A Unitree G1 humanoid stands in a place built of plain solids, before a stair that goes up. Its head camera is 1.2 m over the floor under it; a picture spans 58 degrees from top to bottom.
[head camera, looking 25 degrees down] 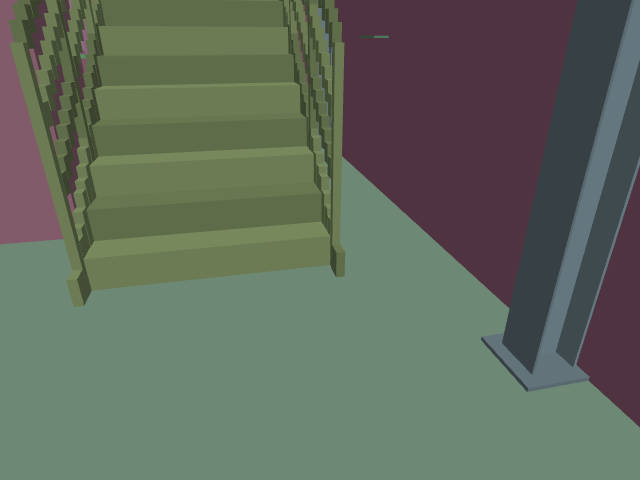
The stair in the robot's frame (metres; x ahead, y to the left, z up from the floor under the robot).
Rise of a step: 0.18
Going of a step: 0.22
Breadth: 1.38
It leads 13 degrees to the left of straight ahead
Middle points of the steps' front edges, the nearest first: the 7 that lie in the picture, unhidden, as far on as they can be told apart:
2.08 0.57 0.19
2.30 0.62 0.37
2.52 0.67 0.55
2.73 0.72 0.73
2.95 0.76 0.91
3.17 0.81 1.09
3.39 0.86 1.28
